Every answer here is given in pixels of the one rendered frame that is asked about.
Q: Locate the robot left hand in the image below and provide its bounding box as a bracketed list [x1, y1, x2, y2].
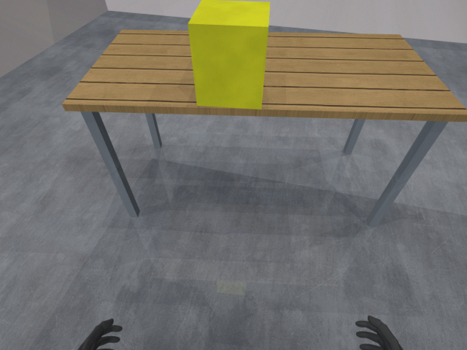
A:
[78, 319, 123, 350]

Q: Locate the robot right hand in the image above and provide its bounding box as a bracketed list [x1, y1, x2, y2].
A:
[355, 316, 403, 350]

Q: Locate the table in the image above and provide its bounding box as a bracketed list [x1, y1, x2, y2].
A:
[62, 29, 467, 227]

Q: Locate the carton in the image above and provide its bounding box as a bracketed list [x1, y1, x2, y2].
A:
[188, 0, 270, 109]

